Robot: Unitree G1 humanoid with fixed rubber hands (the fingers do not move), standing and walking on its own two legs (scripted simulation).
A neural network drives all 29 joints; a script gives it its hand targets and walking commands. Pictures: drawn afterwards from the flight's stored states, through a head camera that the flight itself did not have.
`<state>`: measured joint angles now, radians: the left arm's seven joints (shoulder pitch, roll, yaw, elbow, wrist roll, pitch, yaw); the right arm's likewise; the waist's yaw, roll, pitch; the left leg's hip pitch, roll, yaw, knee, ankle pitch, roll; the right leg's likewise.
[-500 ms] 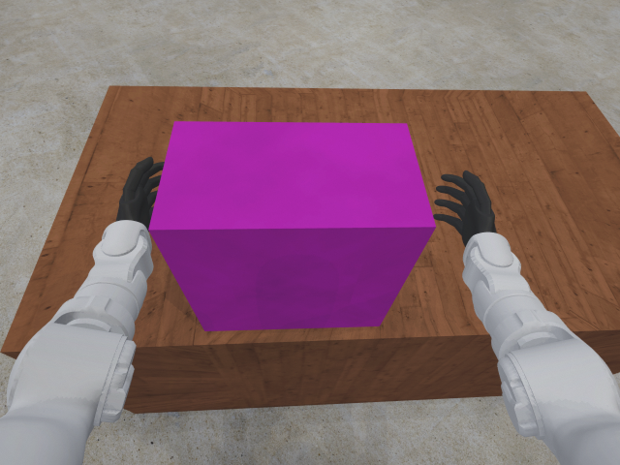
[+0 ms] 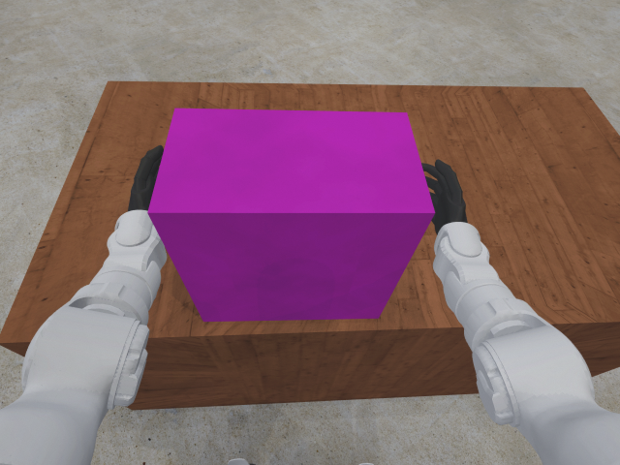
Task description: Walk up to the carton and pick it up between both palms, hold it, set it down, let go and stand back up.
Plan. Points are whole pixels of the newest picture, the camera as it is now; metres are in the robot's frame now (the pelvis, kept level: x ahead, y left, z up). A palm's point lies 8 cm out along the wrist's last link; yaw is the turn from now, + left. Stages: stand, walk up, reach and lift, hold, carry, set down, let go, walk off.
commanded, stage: reach and lift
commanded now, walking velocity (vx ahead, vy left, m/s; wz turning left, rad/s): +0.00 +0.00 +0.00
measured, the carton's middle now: (292, 229) +0.43 +0.02 +0.01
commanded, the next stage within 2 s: none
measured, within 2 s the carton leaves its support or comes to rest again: neither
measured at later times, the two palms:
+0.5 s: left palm (157, 206) +0.43 +0.20 +0.06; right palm (442, 214) +0.42 -0.18 +0.06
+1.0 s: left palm (157, 208) +0.43 +0.20 +0.06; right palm (442, 215) +0.42 -0.18 +0.06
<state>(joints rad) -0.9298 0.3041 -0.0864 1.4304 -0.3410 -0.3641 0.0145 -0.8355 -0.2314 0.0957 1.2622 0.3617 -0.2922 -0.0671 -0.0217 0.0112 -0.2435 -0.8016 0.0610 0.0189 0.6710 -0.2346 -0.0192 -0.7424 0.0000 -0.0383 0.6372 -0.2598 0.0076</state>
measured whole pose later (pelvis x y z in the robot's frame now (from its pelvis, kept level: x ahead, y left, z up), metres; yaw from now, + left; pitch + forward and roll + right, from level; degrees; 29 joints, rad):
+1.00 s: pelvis +0.01 +0.01 +0.01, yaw +1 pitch +18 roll -2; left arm -0.90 0.23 0.09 1.44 -0.13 -0.43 0.04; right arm -0.82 -0.17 -0.15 1.25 0.10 -0.31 -0.06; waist -0.03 0.02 -0.19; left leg -0.69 0.05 0.02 0.61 -0.22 -0.01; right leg -0.63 -0.01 -0.04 0.56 -0.24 0.02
